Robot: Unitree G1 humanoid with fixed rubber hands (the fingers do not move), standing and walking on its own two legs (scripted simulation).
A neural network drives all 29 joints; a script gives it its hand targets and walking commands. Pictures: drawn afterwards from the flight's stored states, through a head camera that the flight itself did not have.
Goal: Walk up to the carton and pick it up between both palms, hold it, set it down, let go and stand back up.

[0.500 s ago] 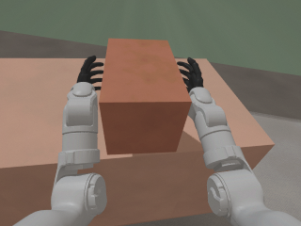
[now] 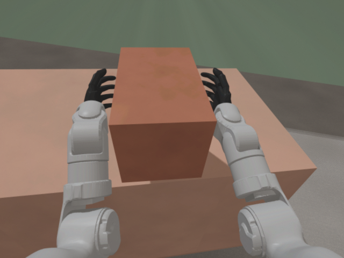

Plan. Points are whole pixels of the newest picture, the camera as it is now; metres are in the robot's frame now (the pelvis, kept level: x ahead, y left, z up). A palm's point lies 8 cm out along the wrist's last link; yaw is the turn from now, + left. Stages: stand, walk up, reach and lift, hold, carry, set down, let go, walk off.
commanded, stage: hold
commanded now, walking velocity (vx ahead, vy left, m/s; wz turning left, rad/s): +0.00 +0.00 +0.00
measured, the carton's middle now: (158, 108) +0.40 +0.01 +0.16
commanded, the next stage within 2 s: none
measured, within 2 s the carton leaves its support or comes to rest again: neither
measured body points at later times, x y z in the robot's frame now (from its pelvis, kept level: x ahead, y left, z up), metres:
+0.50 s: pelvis +0.00 +0.00 +0.00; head -0.04 +0.02 +0.45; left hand +0.38 +0.15 +0.20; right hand +0.38 -0.13 +0.21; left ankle +0.04 +0.13 -0.75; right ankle +0.02 -0.11 -0.75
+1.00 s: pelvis -0.01 +0.00 +0.00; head -0.05 +0.02 +0.45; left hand +0.38 +0.15 +0.21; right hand +0.38 -0.13 +0.21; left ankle +0.04 +0.13 -0.75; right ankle +0.02 -0.11 -0.75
